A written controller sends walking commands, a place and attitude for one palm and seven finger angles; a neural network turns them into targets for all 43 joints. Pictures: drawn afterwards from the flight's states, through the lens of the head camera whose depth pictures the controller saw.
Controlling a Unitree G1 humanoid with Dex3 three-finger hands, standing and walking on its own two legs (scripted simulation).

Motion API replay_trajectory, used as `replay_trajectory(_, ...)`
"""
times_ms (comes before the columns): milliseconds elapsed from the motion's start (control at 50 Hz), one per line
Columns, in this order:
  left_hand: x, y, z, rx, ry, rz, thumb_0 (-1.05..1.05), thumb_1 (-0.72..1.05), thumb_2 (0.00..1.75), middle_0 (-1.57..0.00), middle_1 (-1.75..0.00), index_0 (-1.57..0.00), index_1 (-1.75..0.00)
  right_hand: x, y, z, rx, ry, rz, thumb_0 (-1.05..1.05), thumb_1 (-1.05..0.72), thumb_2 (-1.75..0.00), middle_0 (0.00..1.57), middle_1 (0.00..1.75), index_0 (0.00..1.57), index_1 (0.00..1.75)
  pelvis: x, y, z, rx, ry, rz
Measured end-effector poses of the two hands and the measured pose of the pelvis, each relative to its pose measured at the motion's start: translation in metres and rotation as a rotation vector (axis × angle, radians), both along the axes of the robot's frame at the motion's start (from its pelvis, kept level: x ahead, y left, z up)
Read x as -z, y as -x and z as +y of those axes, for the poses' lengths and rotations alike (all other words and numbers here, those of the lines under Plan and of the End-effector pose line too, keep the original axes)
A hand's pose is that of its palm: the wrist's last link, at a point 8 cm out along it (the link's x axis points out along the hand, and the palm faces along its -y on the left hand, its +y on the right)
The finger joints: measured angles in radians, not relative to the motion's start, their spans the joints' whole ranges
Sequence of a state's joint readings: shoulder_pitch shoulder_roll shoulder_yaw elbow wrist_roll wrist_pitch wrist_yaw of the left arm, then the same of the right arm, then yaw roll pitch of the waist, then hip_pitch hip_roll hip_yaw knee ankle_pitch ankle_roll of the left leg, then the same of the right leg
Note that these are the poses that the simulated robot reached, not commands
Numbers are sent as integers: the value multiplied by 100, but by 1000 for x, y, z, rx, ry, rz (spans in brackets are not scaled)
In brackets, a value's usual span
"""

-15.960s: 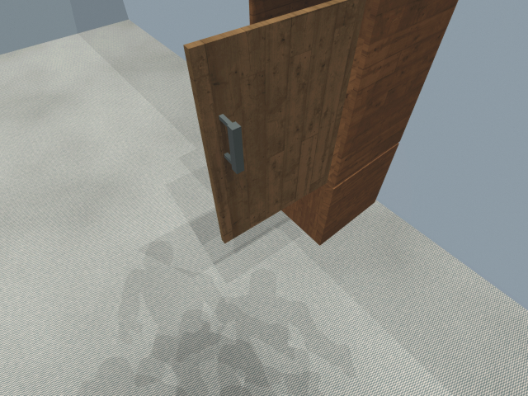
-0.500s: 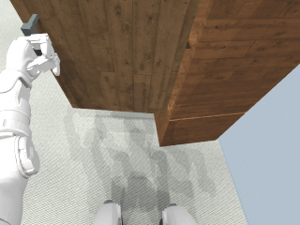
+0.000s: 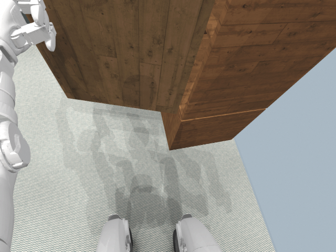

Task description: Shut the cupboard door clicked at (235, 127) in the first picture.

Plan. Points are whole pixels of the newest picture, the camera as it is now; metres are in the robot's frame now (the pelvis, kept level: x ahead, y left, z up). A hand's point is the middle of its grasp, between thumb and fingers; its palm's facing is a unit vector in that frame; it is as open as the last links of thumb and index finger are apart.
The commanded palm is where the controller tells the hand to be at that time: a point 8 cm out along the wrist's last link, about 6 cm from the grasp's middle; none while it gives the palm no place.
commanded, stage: push the door shut along its arc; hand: left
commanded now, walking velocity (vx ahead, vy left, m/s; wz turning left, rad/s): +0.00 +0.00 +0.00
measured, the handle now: (21, 9) +0.62 +0.25 +0.12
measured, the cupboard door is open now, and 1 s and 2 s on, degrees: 72 64 64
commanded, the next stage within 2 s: pull the fist back off the door in 0.40 s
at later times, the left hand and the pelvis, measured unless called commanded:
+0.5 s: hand (72, 11) +0.61 +0.15 +0.13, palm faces -0.31 -0.95 -0.02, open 2.9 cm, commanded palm +0.63 +0.17 +0.13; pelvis +0.01 +0.00 -0.02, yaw -2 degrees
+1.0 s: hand (73, 17) +0.59 +0.14 +0.14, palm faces +0.07 -1.00 -0.02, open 3.1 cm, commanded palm +0.54 +0.18 +0.13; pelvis +0.04 -0.01 +0.02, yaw +0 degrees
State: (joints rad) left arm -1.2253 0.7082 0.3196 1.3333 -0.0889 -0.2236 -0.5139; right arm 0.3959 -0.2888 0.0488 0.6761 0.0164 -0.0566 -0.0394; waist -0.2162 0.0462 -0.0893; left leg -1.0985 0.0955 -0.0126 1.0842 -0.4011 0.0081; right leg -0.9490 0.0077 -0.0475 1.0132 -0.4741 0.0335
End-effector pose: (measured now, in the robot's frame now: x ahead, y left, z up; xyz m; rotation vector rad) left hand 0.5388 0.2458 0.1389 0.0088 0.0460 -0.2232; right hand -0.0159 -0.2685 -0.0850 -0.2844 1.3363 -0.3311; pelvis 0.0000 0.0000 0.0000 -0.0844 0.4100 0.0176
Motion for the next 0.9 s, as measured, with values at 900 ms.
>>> replay_trajectory(900, 10, -41, -54, -284, 3, 22, 2, 88, 89, -130, -150, -130, -150, -10, 21, 22, 77, -141, 114, 0, -91, -90, 20, 30, 20, 30, -14, -29, -11, 22, -14, 26)
